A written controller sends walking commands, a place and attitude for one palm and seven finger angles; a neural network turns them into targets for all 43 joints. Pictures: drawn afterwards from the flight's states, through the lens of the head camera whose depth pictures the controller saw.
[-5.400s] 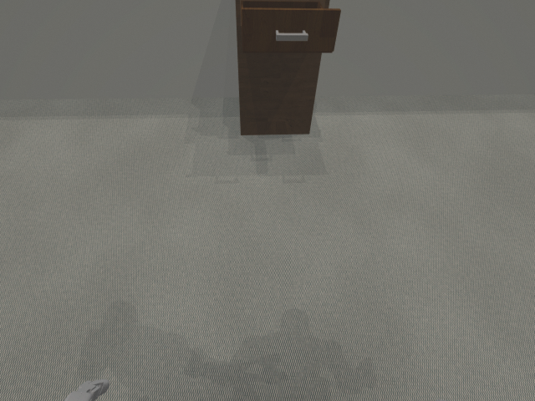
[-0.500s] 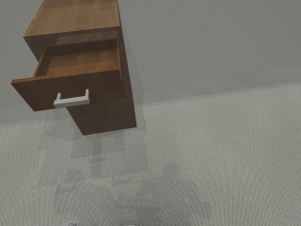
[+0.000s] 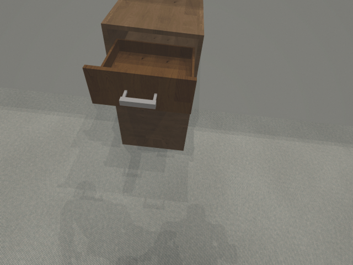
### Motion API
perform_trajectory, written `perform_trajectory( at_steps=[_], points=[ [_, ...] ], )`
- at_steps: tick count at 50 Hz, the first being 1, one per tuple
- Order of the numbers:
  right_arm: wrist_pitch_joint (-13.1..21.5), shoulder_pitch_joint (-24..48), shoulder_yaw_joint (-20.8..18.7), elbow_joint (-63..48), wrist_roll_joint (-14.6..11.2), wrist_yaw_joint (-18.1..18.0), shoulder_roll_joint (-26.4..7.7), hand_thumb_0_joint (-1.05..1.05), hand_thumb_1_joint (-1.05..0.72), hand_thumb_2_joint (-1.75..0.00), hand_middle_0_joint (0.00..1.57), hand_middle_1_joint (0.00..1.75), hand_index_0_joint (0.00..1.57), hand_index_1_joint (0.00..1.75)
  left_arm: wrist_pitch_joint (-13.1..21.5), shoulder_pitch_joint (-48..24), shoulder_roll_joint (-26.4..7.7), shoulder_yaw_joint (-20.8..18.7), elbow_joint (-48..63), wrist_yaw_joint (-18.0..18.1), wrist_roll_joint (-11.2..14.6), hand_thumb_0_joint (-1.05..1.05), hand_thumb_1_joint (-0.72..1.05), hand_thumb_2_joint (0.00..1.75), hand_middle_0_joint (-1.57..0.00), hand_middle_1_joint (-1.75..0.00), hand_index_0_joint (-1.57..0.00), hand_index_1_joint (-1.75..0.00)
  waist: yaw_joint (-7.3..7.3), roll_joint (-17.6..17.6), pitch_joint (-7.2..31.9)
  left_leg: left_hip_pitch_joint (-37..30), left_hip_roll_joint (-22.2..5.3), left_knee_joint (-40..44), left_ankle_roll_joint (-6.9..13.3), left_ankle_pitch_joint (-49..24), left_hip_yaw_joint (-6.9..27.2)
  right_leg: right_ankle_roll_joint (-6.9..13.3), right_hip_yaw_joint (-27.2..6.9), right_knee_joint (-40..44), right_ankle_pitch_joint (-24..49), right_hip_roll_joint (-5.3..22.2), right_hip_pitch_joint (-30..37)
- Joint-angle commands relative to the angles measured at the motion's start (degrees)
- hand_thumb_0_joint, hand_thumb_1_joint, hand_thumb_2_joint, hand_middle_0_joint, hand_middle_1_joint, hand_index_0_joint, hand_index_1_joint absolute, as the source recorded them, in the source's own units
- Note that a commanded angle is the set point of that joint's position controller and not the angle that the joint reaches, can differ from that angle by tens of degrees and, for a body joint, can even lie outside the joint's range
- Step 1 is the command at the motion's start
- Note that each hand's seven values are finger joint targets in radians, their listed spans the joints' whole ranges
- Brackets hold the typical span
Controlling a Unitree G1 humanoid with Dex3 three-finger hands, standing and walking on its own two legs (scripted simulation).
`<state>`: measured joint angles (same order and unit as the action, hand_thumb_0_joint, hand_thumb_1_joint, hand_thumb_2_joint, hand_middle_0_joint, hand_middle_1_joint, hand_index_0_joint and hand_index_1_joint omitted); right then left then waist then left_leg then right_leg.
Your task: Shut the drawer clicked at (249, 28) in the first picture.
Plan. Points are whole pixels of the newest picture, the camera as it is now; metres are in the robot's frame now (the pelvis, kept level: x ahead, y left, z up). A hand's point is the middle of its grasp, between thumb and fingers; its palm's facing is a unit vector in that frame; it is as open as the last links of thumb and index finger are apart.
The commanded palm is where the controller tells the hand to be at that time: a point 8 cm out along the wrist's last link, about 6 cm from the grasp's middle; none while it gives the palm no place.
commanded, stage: take the last steps up to it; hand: left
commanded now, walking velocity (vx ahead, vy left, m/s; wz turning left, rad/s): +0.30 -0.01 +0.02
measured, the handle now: (139, 98) +0.63 +0.20 -0.03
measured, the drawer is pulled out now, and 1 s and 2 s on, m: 0.30 0.30 0.30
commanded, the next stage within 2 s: come to a stop and stand still in 1.04 s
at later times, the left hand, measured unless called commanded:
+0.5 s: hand (132, 219) +0.26 +0.14 -0.17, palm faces -0.06 -0.98 -0.18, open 7.4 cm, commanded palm none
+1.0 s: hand (120, 236) +0.22 +0.17 -0.18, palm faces +0.13 -0.98 -0.16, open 7.3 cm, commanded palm none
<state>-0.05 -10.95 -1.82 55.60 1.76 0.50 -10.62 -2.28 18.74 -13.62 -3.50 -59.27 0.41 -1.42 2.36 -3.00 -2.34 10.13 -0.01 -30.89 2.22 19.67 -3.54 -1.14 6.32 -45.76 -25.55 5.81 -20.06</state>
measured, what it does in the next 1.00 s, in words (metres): walks ahead: right foot, then left foot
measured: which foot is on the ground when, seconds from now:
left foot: down 0.00-0.50, up 0.52-0.94, down 0.96-1.00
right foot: up 0.00-0.48, down 0.50-0.96, up 0.98-1.00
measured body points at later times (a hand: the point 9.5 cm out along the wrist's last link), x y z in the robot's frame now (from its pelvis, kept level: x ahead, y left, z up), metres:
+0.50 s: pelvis +0.13 -0.02 -0.01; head +0.16 -0.03 +0.44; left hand +0.26 +0.20 -0.15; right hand -0.01 -0.21 -0.16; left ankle -0.03 +0.09 -0.73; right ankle +0.23 -0.13 -0.74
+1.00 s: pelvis +0.28 +0.00 +0.00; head +0.28 +0.02 +0.45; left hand +0.21 +0.22 -0.17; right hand +0.39 -0.22 -0.14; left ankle +0.32 +0.11 -0.73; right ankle +0.23 -0.12 -0.72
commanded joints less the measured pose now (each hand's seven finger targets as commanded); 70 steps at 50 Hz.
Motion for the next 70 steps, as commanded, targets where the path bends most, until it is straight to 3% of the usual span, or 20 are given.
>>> perform_trajectory(
  at_steps=[1,6,18,21,23,24,25,26,29,33,42,45,46,48,49,53,62,64,66,70],
  points=[
    [1.5,-7.4,-1.5,-0.1,-0.4,-1.9,-8.4,0.00,-0.90,-0.90,0.20,0.30,0.20,0.30,2.8,-7.6,-3.3,-0.2,5.8,-1.4,-0.3,0.00,0.90,0.90,-0.20,-0.30,-0.20,-0.30,-4.45,13.8,-5.2,-5.7,-16.3,22.4,7.7,4.4,19.8,0.6,-5.0,-14.7,3.9,0.7,-18.5],
    [3.4,-11.7,-0.9,2.3,-1.2,-2.3,-6.6,0.00,-0.90,-0.90,0.20,0.30,0.20,0.30,2.8,-4.9,-2.2,0.2,2.8,-1.4,0.0,0.00,0.90,0.90,-0.20,-0.30,-0.20,-0.30,-2.98,7.9,-3.4,-10.6,-13.4,20.9,7.4,-20.8,11.3,-0.9,-4.2,-16.0,11.5,0.0,-18.2],
    [4.0,-21.1,-0.9,8.5,-0.2,-2.9,-5.0,0.00,-0.90,-0.90,0.20,0.30,0.20,0.30,3.4,-18.2,1.0,0.7,6.3,-1.7,0.5,0.00,0.90,0.90,-0.20,-0.30,-0.20,-0.30,-6.26,9.4,-7.7,-13.6,-15.7,18.7,8.1,-29.4,9.6,0.9,-1.9,2.1,11.2,-0.2,-17.4],
    [3.9,-19.9,-1.1,9.1,-0.1,-2.9,-5.8,0.00,-0.90,-0.90,0.20,0.30,0.20,0.30,4.1,-15.2,0.9,0.4,5.7,-1.5,0.6,0.00,0.90,0.90,-0.20,-0.30,-0.20,-0.30,-4.19,9.1,-5.7,-11.3,-15.0,13.1,6.8,-40.2,7.2,2.9,0.7,9.4,9.7,-3.3,-6.6],
    [3.9,-19.3,-1.2,9.4,-0.8,-2.7,-6.0,0.00,-0.90,-0.90,0.20,0.30,0.20,0.30,5.1,-3.2,-1.2,-0.3,1.7,-1.2,0.3,0.00,0.90,0.90,-0.20,-0.30,-0.20,-0.30,0.96,6.6,1.7,-6.9,-11.5,-1.0,3.9,-45.0,3.9,4.0,1.7,16.7,16.5,-5.5,12.1],
    [4.2,-19.3,-1.1,8.6,-1.4,-2.2,-4.8,0.00,-0.90,-0.90,0.20,0.30,0.20,0.30,5.9,5.3,-5.0,-1.5,-0.5,-0.7,-0.1,0.00,0.90,0.90,-0.20,-0.30,-0.20,-0.30,4.40,1.2,7.9,4.6,-8.8,-14.3,1.5,-33.8,2.0,7.2,-7.4,17.3,18.6,2.4,28.0],
    [4.3,-21.4,-0.7,6.8,-1.8,-1.9,-1.7,0.00,-0.90,-0.90,0.20,0.30,0.20,0.30,6.0,11.8,-10.9,-3.0,-1.9,0.2,0.2,0.00,0.90,0.90,-0.20,-0.30,-0.20,-0.30,4.95,-11.5,15.3,18.6,0.8,-33.5,-1.6,7.8,-1.9,14.2,-31.5,23.4,28.4,19.8,39.8],
    [4.0,-17.3,-1.0,6.0,-1.9,-2.0,-3.4,0.00,-0.90,-0.90,0.20,0.30,0.20,0.30,5.7,11.7,-11.4,-2.9,-2.3,0.3,1.3,0.00,0.90,0.90,-0.20,-0.30,-0.20,-0.30,5.10,-5.6,13.6,20.5,-1.0,-42.5,-0.2,12.9,4.1,16.2,-32.8,26.9,29.4,21.0,34.6],
    [2.7,-11.8,-1.5,5.2,-1.0,-1.2,-0.7,0.00,-0.90,-0.90,0.20,0.30,0.20,0.30,5.8,-2.2,-4.4,-1.1,0.6,0.6,1.0,0.00,0.90,0.90,-0.20,-0.30,-0.20,-0.30,-0.51,1.1,-1.3,21.2,-7.2,-43.3,-0.4,1.8,5.2,12.3,-21.7,33.5,9.3,15.8,10.0],
    [0.6,-14.7,-1.4,5.8,-0.2,-0.7,1.4,0.00,-0.90,-0.90,0.20,0.30,0.20,0.30,6.4,-4.2,-0.3,0.4,0.4,0.7,0.3,0.00,0.90,0.90,-0.20,-0.30,-0.20,-0.30,-4.73,-2.8,-3.1,15.7,-8.0,-32.7,-2.9,-2.6,2.1,9.2,-8.8,36.3,15.2,10.3,0.4],
    [1.9,-1.3,-1.5,0.5,-0.5,0.7,-0.3,0.00,-0.90,-0.90,0.20,0.30,0.20,0.30,6.3,0.6,-4.2,-0.6,-1.2,0.2,-0.1,0.00,0.90,0.90,-0.20,-0.30,-0.20,-0.30,-1.17,-3.6,-2.2,12.7,-6.1,-8.8,-3.6,-5.1,-1.2,10.3,-9.1,34.4,12.8,10.5,7.1],
    [2.7,-3.8,-1.5,1.7,-0.5,0.4,-1.4,0.00,-0.90,-0.90,0.20,0.30,0.20,0.30,5.6,0.9,-4.0,-0.6,-1.8,0.3,0.2,0.00,0.90,0.90,-0.20,-0.30,-0.20,-0.30,-2.77,0.1,-1.1,1.2,-3.9,1.7,-3.7,-8.7,-3.3,7.9,-7.1,27.9,12.1,8.0,4.6],
    [3.2,-7.5,-1.8,2.9,-0.4,0.0,-3.1,0.00,-0.90,-0.90,0.20,0.30,0.20,0.30,5.3,1.3,-2.7,-0.4,-1.8,0.2,0.4,0.00,0.90,0.90,-0.20,-0.30,-0.20,-0.30,-4.17,4.6,0.7,-5.7,-4.7,5.8,-3.4,-9.1,-1.7,6.2,-4.8,20.8,12.1,5.2,2.3],
    [3.2,-16.5,-3.5,4.4,0.0,-1.0,-11.6,0.00,-0.90,-0.90,0.20,0.30,0.20,0.30,5.3,1.1,1.2,0.8,0.1,-0.2,0.8,0.00,0.90,0.90,-0.20,-0.30,-0.20,-0.30,-7.09,22.6,4.9,-16.2,-24.3,15.3,6.4,-16.7,21.9,1.3,2.9,-5.8,-7.6,-4.7,-11.8],
    [2.5,-15.8,-3.1,4.3,0.0,-1.4,-11.2,0.00,-0.90,-0.90,0.20,0.30,0.20,0.30,5.3,-1.2,0.2,0.5,1.0,0.0,0.3,0.00,0.90,0.90,-0.20,-0.30,-0.20,-0.30,-6.81,15.3,2.3,-12.5,-25.6,16.1,9.3,-16.2,21.8,2.0,-1.6,-12.7,-9.0,-2.8,-13.7],
    [3.5,-7.3,-1.0,2.8,-0.5,-2.2,-5.1,0.00,-0.90,-0.90,0.20,0.30,0.20,0.30,4.2,0.0,1.4,0.4,-1.5,-0.3,0.1,0.00,0.90,0.90,-0.20,-0.30,-0.20,-0.30,-2.94,9.6,-0.2,-3.7,-18.9,17.5,6.6,-22.6,10.1,0.8,-4.4,-17.1,2.2,0.7,-10.8],
    [2.4,-4.9,-0.7,4.2,-0.5,-2.9,-4.8,0.00,-0.90,-0.90,0.20,0.30,0.20,0.30,2.5,0.1,3.9,1.6,-1.8,0.9,0.5,0.00,0.90,0.90,-0.20,-0.30,-0.20,-0.30,-1.24,9.7,1.1,0.4,-14.9,11.8,5.6,-34.0,2.9,-0.8,-2.1,10.0,10.6,-1.5,4.5],
    [1.8,-5.4,-0.9,5.4,-1.0,-2.9,-4.2,0.00,-0.90,-0.90,0.20,0.30,0.20,0.30,2.9,2.6,1.7,1.3,-3.1,1.2,0.4,0.00,0.90,0.90,-0.20,-0.30,-0.20,-0.30,-0.04,7.3,2.1,0.7,-11.7,7.4,1.8,-27.1,1.4,-0.9,-2.4,21.5,21.4,-1.1,10.5],
    [1.1,-7.2,-0.4,5.5,-1.8,-2.4,-0.9,0.00,-0.90,-0.90,0.20,0.30,0.20,0.30,3.5,1.4,-3.6,1.0,-2.9,1.7,0.2,0.00,0.90,0.90,-0.20,-0.30,-0.20,-0.30,-1.73,-2.1,1.6,6.1,-5.8,5.1,-2.7,-6.5,-0.6,2.8,-12.7,22.3,42.7,7.9,13.4],
    [-1.4,-9.7,-1.3,6.8,-1.5,-2.4,-0.9,0.00,-0.90,-0.90,0.20,0.30,0.20,0.30,2.9,-2.6,-5.9,0.1,-1.4,2.2,0.6,0.00,0.90,0.90,-0.20,-0.30,-0.20,-0.30,-2.19,-9.3,2.9,3.4,-3.4,-3.4,-4.3,3.3,-2.0,9.3,-14.2,24.5,49.4,12.8,10.1]
  ],
)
